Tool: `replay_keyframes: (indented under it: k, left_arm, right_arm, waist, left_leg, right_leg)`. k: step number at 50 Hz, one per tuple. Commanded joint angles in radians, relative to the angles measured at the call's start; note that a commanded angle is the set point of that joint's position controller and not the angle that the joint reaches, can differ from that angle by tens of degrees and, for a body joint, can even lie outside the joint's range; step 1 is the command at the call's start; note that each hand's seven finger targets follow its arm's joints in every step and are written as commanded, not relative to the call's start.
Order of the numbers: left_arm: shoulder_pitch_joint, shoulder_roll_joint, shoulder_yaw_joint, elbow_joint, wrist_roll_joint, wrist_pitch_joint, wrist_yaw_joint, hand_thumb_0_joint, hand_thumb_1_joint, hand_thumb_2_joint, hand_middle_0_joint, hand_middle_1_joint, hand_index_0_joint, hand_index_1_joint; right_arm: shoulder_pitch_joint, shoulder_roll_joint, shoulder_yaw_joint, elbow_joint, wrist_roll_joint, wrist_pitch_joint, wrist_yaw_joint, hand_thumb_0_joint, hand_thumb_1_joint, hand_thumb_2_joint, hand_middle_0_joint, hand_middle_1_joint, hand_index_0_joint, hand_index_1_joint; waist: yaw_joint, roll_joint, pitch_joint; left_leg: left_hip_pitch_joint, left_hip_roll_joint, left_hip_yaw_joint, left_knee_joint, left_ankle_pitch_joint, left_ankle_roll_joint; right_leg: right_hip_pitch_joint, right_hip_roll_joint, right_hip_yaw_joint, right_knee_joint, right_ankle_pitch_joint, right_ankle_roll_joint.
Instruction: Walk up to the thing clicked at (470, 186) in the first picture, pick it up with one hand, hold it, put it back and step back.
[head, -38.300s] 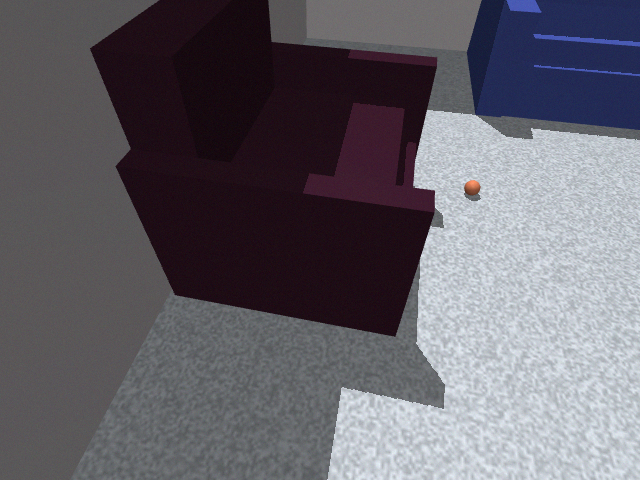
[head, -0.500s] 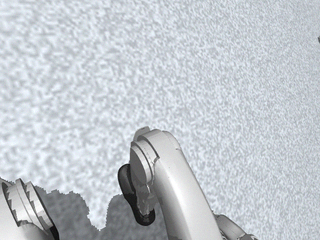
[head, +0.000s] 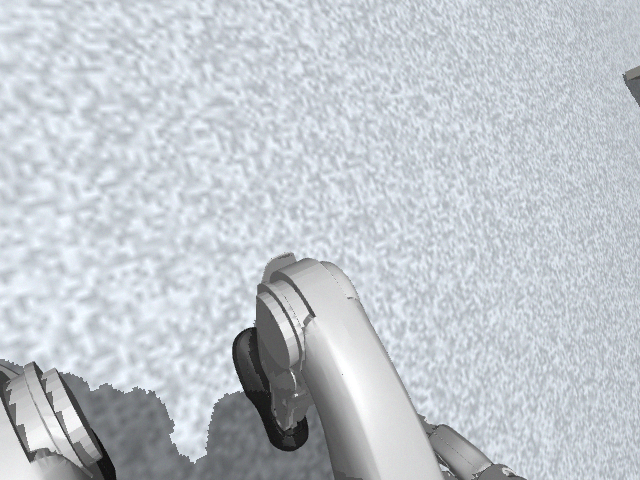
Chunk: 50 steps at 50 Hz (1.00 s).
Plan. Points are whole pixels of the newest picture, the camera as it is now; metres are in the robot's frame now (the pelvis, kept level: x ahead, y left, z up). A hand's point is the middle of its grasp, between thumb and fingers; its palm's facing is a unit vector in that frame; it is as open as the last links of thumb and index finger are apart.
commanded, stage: settle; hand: left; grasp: from above
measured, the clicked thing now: out of the picture +0.47 +0.36 -0.27
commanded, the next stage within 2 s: lift in 0.90 s
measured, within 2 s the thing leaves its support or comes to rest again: leaves its support in 0.32 s
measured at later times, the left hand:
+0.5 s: hand out of the picture +0.45 +0.37 -0.20, palm faces -0.39 -0.14 -0.91, open 9.3 cm
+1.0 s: hand out of the picture +0.44 +0.37 -0.12, palm faces -0.44 -0.12 -0.89, open 9.2 cm
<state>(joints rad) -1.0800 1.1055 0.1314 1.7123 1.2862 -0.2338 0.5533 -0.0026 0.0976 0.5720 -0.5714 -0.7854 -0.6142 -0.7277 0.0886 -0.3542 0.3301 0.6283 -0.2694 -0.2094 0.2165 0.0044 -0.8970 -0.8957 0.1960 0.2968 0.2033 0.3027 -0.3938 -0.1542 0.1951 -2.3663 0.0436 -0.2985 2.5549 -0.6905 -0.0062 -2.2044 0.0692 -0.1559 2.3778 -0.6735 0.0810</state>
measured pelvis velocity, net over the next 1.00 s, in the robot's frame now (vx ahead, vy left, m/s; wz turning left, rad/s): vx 0.00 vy -0.01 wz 0.10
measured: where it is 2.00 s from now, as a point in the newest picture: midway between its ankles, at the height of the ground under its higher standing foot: (199, 458)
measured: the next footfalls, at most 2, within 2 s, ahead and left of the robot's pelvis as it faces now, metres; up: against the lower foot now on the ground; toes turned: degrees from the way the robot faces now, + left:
none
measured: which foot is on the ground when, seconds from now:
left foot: down 0.00-1.00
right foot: down 0.00-1.00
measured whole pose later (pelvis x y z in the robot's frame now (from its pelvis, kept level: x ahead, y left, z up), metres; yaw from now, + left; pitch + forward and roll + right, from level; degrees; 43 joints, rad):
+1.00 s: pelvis +0.00 -0.01 +0.03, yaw +5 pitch +32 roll -11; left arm -0.99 0.86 0.09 1.31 1.22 -0.18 0.21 -0.01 0.07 0.45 -0.71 -0.66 -0.76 -0.60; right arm 0.16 -0.31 0.14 0.64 -0.13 -0.03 0.16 0.01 -0.91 -0.90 0.20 0.30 0.20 0.30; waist -0.27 -0.01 0.01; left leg -2.35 0.02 -0.20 2.41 -0.64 -0.01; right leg -2.21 0.02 -0.09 2.31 -0.67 0.06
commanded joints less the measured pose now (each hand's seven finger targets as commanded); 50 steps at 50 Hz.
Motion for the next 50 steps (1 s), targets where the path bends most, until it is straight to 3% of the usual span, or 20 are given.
replay_keyframes:
  k: [1, 3, 6, 9, 11, 12, 14, 16, 19, 20, 23, 27, 29, 30, 34, 39, 43, 48, 49, 50]
  left_arm:
    - [-0.221, 0.254, 0.019, -0.126, -0.020, 0.010, 0.037, 0.000, 0.568, 0.731, -0.821, -0.835, -0.863, -0.789]
    - [-0.210, 0.259, 0.021, -0.120, -0.024, 0.012, 0.029, 0.000, 0.467, 0.752, -0.812, -0.821, -0.854, -0.779]
    - [-0.216, 0.264, 0.024, -0.145, -0.030, 0.019, 0.009, 0.000, 0.493, 0.744, -0.834, -0.817, -0.877, -0.775]
    - [-0.270, 0.285, 0.040, -0.280, -0.039, 0.017, -0.006, 0.000, 0.494, 0.750, -0.846, -0.792, -0.881, -0.756]
    - [-0.229, 0.238, 0.021, -0.274, -0.049, 0.023, -0.021, 0.000, 0.495, 0.738, -0.842, -0.788, -0.880, -0.749]
    - [-0.179, 0.285, 0.065, -0.240, -0.047, 0.028, -0.019, 0.000, 0.488, 0.740, -0.842, -0.785, -0.877, -0.749]
    - [-0.221, 0.275, 0.069, -0.356, -0.047, 0.026, -0.033, 0.000, 0.533, 0.760, -0.875, -0.784, -0.910, -0.749]
    - [-0.230, 0.226, 0.044, -0.412, -0.061, 0.028, -0.048, 0.000, 0.555, 0.754, -0.885, -0.785, -0.922, -0.748]
    - [-0.216, 0.217, 0.048, -0.434, -0.055, 0.039, -0.067, 0.000, 0.568, 0.742, -0.891, -0.777, -0.929, -0.738]
    - [-0.206, 0.216, 0.050, -0.446, -0.052, 0.044, -0.075, 0.000, 0.576, 0.741, -0.899, -0.769, -0.937, -0.730]
    - [-0.205, 0.160, 0.042, -0.481, -0.066, 0.059, -0.106, 0.000, 0.636, 0.751, -0.951, -0.756, -0.984, -0.723]
    - [-0.212, 0.096, 0.008, -0.501, -0.069, 0.074, -0.149, 0.000, 0.679, 0.744, -0.978, -0.773, -1.018, -0.733]
    - [-0.210, 0.037, -0.026, -0.492, -0.082, 0.082, -0.178, 0.000, 0.702, 0.725, -0.983, -0.784, -1.030, -0.737]
    - [-0.223, 0.052, -0.012, -0.508, -0.086, 0.080, -0.188, 0.000, 0.701, 0.745, -0.991, -0.783, -1.032, -0.742]
    - [-0.226, 0.020, -0.032, -0.522, -0.092, 0.081, -0.233, 0.000, 0.700, 0.746, -1.008, -0.764, -1.043, -0.730]
    - [-0.257, 0.019, -0.027, -0.561, -0.088, 0.073, -0.263, 0.000, 0.703, 0.732, -1.002, -0.766, -1.042, -0.726]
    - [-0.290, 0.060, -0.004, -0.609, -0.083, 0.063, -0.283, 0.000, 0.687, 0.769, -1.008, -0.759, -1.037, -0.731]
    - [-0.282, 0.067, 0.006, -0.604, -0.077, 0.058, -0.298, 0.000, 0.705, 0.793, -1.011, -0.778, -1.040, -0.749]
    - [-0.297, 0.067, 0.009, -0.617, -0.079, 0.055, -0.300, 0.000, 0.689, 0.732, -1.033, -0.795, -1.072, -0.755]
    - [-0.274, 0.051, 0.003, -0.600, -0.082, 0.056, -0.304, 0.000, 0.609, 0.729, -0.953, -0.725, -0.992, -0.688]
  right_arm:
    - [0.184, -0.335, -0.104, 0.015, 0.001, 0.007, -0.010, 0.000, -0.891, -0.898, 0.199, 0.300, 0.199, 0.300]
    - [0.187, -0.332, -0.101, 0.013, 0.009, 0.006, -0.010, 0.000, -0.906, -0.900, 0.200, 0.300, 0.200, 0.300]
    - [0.190, -0.333, -0.111, 0.011, 0.005, 0.008, -0.011, 0.000, -0.906, -0.900, 0.200, 0.300, 0.200, 0.300]
    - [0.193, -0.332, -0.120, 0.008, 0.016, 0.013, -0.013, 0.000, -0.906, -0.901, 0.200, 0.300, 0.199, 0.300]
    - [0.188, -0.323, -0.126, 0.003, 0.019, 0.012, -0.011, 0.000, -0.905, -0.900, 0.200, 0.300, 0.199, 0.300]
    - [0.209, -0.328, -0.133, 0.030, 0.019, 0.019, -0.012, 0.000, -0.908, -0.901, 0.200, 0.300, 0.199, 0.300]
    - [0.202, -0.320, -0.143, 0.012, 0.023, 0.025, -0.013, 0.000, -0.903, -0.900, 0.200, 0.300, 0.199, 0.300]
    - [0.196, -0.306, -0.150, 0.012, 0.025, 0.034, -0.008, 0.000, -0.902, -0.899, 0.200, 0.299, 0.199, 0.299]
    - [0.211, -0.308, -0.176, 0.021, 0.041, 0.045, -0.006, 0.000, -0.903, -0.899, 0.200, 0.299, 0.199, 0.299]
    - [0.213, -0.299, -0.182, 0.020, 0.047, 0.050, -0.003, 0.000, -0.902, -0.899, 0.200, 0.299, 0.199, 0.299]
    - [0.220, -0.292, -0.213, 0.017, 0.063, 0.061, -0.002, 0.000, -0.902, -0.899, 0.200, 0.299, 0.199, 0.299]
    - [0.236, -0.263, -0.235, 0.020, 0.091, 0.081, 0.000, 0.000, -0.903, -0.899, 0.200, 0.299, 0.199, 0.299]
    - [0.244, -0.257, -0.244, 0.025, 0.101, 0.089, 0.000, 0.000, -0.903, -0.899, 0.200, 0.299, 0.199, 0.299]
    - [0.249, -0.267, -0.251, 0.022, 0.104, 0.095, -0.005, 0.000, -0.904, -0.899, 0.200, 0.299, 0.199, 0.300]
    - [0.247, -0.254, -0.267, 0.013, 0.127, 0.118, -0.016, 0.000, -0.906, -0.900, 0.199, 0.300, 0.199, 0.300]
    - [0.264, -0.235, -0.277, 0.007, 0.134, 0.146, -0.036, 0.000, -0.904, -0.899, 0.200, 0.300, 0.199, 0.300]
    - [0.266, -0.232, -0.284, 0.000, 0.140, 0.167, -0.052, 0.000, -0.905, -0.900, 0.200, 0.300, 0.199, 0.300]
    - [0.269, -0.219, -0.286, -0.003, 0.143, 0.188, -0.071, 0.000, -0.902, -0.897, 0.200, 0.300, 0.200, 0.300]
    - [0.271, -0.225, -0.288, -0.004, 0.143, 0.192, -0.077, 0.000, -0.939, -0.913, 0.198, 0.300, 0.199, 0.300]
    - [0.277, -0.211, -0.288, 0.001, 0.146, 0.194, -0.077, 0.000, -0.886, -0.891, 0.201, 0.299, 0.200, 0.299]
  waist:
    - [-0.028, 0.583, -0.645]
    - [-0.034, 0.546, -0.619]
    - [-0.027, 0.588, -0.639]
    - [-0.005, 0.631, -0.743]
    - [0.000, 0.622, -0.733]
    - [0.006, 0.618, -0.723]
    - [0.030, 0.653, -0.781]
    - [0.037, 0.685, -0.807]
    - [0.040, 0.671, -0.795]
    - [0.055, 0.670, -0.810]
    - [0.066, 0.667, -0.819]
    - [0.072, 0.615, -0.841]
    - [0.065, 0.609, -0.806]
    - [0.071, 0.587, -0.816]
    - [0.088, 0.574, -0.831]
    - [0.087, 0.548, -0.870]
    - [0.106, 0.559, -0.917]
    - [0.112, 0.551, -0.923]
    - [0.115, 0.555, -0.923]
    - [0.116, 0.553, -0.930]
  left_leg:
    - [0.550, 0.033, 0.114, -0.268, 0.225, 0.000]
    - [0.513, 0.030, 0.120, -0.257, 0.208, 0.007]
    - [0.533, 0.028, 0.131, -0.264, 0.201, 0.006]
    - [0.588, 0.029, 0.130, -0.260, 0.257, 0.001]
    - [0.582, 0.025, 0.138, -0.253, 0.281, 0.000]
    - [0.573, 0.028, 0.140, -0.255, 0.272, 0.002]
    - [0.592, 0.022, 0.149, -0.253, 0.295, -0.002]
    - [0.617, 0.021, 0.150, -0.268, 0.307, -0.005]
    - [0.594, 0.016, 0.156, -0.272, 0.279, -0.003]
    - [0.599, 0.016, 0.159, -0.275, 0.272, 0.000]
    - [0.614, 0.010, 0.163, -0.301, 0.257, -0.003]
    - [0.572, 0.005, 0.177, -0.309, 0.232, 0.012]
    - [0.572, 0.000, 0.175, -0.330, 0.224, 0.010]
    - [0.560, -0.003, 0.175, -0.336, 0.214, 0.011]
    - [0.586, -0.009, 0.173, -0.368, 0.192, 0.009]
    - [0.586, -0.016, 0.202, -0.358, 0.229, 0.016]
    - [0.614, -0.019, 0.207, -0.376, 0.222, 0.016]
    - [0.606, -0.023, 0.219, -0.391, 0.205, 0.020]
    - [0.607, -0.025, 0.220, -0.396, 0.200, 0.020]
    - [0.609, -0.023, 0.221, -0.406, 0.198, 0.021]
  right_leg:
    - [0.305, 0.030, -0.134, -0.188, 0.268, -0.091]
    - [0.302, 0.032, -0.130, -0.194, 0.260, -0.087]
    - [0.310, 0.030, -0.122, -0.198, 0.252, -0.092]
    - [0.335, 0.028, -0.120, -0.197, 0.293, -0.094]
    - [0.330, 0.027, -0.119, -0.198, 0.310, -0.095]
    - [0.344, 0.029, -0.116, -0.201, 0.306, -0.095]
    - [0.351, 0.025, -0.112, -0.203, 0.320, -0.101]
    - [0.339, 0.023, -0.112, -0.200, 0.327, -0.104]
    - [0.309, 0.020, -0.105, -0.205, 0.305, -0.108]
    - [0.307, 0.021, -0.098, -0.207, 0.299, -0.109]
    - [0.273, 0.010, -0.093, -0.214, 0.278, -0.113]
    - [0.277, 0.011, -0.074, -0.234, 0.273, -0.107]
    - [0.251, 0.004, -0.072, -0.237, 0.260, -0.111]
    - [0.246, 0.003, -0.075, -0.243, 0.251, -0.112]
    - [0.234, -0.007, -0.063, -0.245, 0.231, -0.115]
    - [0.281, -0.010, -0.043, -0.273, 0.259, -0.112]
    - [0.287, -0.012, -0.033, -0.283, 0.239, -0.116]
    - [0.301, -0.016, -0.023, -0.297, 0.219, -0.117]
    - [0.288, -0.017, -0.024, -0.303, 0.212, -0.119]
    - [0.314, -0.016, -0.018, -0.303, 0.216, -0.114]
